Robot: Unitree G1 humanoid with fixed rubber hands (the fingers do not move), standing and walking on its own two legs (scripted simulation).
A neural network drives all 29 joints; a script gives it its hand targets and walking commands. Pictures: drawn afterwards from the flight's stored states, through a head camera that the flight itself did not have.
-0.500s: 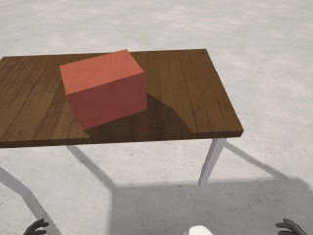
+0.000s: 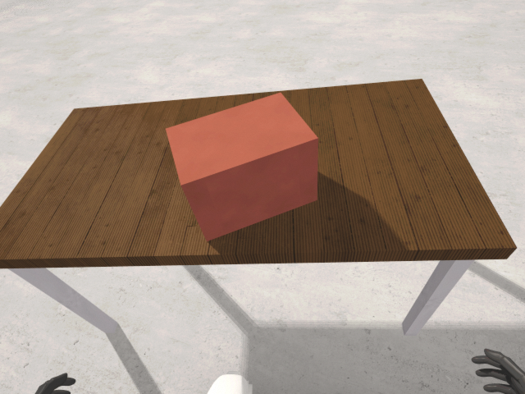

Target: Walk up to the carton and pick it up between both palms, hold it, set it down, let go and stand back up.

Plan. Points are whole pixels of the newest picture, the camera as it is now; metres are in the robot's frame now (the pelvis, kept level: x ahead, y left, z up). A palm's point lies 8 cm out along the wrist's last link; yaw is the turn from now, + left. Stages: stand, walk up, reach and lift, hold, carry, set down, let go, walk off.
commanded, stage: walk up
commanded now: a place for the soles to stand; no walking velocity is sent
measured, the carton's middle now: (244, 165) +0.59 +0.10 -0.02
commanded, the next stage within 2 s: none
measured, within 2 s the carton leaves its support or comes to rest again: neither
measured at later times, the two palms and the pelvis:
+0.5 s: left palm (59, 340) +0.22 +0.39 -0.04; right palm out of the picture +0.15 -0.24 -0.06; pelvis +0.06 +0.08 +0.01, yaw -2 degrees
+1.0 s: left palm (60, 367) +0.18 +0.38 -0.06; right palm (473, 391) +0.16 -0.24 -0.06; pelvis +0.05 +0.08 +0.03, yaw -3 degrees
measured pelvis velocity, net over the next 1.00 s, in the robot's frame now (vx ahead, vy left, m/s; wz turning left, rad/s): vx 0.05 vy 0.08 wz -0.05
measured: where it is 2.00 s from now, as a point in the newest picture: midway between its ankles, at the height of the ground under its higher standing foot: outside the picture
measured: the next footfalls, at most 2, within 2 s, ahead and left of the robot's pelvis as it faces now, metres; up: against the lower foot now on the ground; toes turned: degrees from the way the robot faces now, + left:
left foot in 0.06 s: +0.12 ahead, +0.21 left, +0.00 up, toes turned +3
right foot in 0.34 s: +0.09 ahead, -0.02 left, +0.00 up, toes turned -4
